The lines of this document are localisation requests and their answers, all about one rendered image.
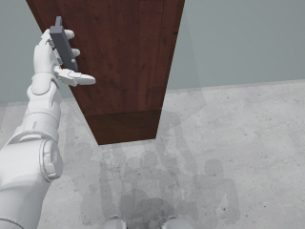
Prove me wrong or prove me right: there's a robot left hand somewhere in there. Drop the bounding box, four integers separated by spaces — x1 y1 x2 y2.
33 29 96 87

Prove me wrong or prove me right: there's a handle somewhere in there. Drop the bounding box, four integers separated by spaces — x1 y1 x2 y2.
49 16 78 73

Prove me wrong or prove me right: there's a left robot forearm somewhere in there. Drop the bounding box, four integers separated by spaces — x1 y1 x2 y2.
0 73 62 151

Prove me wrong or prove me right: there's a robot left upper arm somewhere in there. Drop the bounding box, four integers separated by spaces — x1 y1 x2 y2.
0 138 64 229

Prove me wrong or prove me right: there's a robot right thigh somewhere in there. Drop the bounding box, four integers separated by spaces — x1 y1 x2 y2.
161 219 193 229

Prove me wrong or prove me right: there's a cupboard door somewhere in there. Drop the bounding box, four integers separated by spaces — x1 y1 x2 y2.
32 0 179 116

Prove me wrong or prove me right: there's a robot right shin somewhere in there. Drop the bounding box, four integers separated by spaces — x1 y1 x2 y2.
165 216 176 223

